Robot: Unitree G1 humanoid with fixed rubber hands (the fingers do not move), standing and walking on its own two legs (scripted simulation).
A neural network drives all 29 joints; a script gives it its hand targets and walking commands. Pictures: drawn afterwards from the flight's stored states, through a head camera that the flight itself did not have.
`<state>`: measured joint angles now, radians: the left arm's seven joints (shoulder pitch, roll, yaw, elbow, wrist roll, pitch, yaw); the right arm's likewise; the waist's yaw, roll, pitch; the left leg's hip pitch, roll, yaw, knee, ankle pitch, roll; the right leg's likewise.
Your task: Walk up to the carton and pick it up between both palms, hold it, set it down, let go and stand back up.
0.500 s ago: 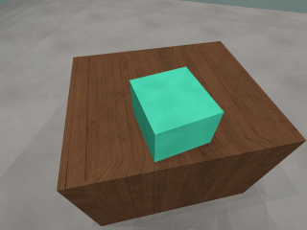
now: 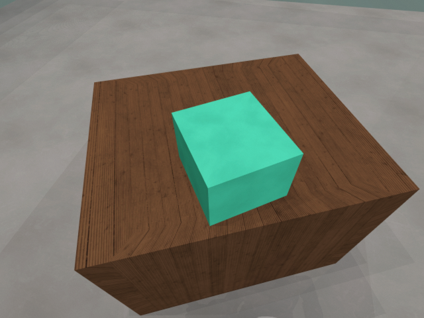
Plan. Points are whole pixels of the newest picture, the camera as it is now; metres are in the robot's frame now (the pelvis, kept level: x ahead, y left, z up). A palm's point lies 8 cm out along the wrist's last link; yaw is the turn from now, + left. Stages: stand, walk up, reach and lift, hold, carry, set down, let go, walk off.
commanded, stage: walk up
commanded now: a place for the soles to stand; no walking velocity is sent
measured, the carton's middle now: (230, 155) +0.50 -0.04 -0.04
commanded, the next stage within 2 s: none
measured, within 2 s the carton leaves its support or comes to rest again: neither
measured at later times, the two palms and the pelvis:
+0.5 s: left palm out of the picture +0.08 +0.14 -0.13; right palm out of the picture +0.09 -0.41 -0.13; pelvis -0.02 -0.12 -0.02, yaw +12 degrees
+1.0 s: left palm out of the picture -0.10 +0.00 -0.14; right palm out of the picture +0.17 -0.44 -0.12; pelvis -0.01 -0.25 -0.01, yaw +22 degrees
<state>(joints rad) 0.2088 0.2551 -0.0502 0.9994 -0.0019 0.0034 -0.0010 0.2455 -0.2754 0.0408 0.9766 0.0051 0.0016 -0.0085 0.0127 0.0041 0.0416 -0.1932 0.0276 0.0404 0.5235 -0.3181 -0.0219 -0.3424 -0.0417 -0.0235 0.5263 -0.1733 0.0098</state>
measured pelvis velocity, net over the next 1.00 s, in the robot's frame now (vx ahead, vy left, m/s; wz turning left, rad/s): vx -0.01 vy -0.25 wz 0.39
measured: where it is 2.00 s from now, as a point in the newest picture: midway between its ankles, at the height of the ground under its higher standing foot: outside the picture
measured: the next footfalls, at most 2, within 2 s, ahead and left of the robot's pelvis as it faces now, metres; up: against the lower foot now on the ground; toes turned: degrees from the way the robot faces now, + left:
right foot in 0.40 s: +0.11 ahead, -0.25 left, +0.00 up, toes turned +8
left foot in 0.64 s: +0.00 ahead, -0.08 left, +0.00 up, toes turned +23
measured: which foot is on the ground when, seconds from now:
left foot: down 0.00-0.40, up 0.42-0.62, down 0.64-1.00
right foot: down 0.00-0.08, up 0.10-0.38, down 0.40-0.64, up 0.66-0.92, down 0.94-1.00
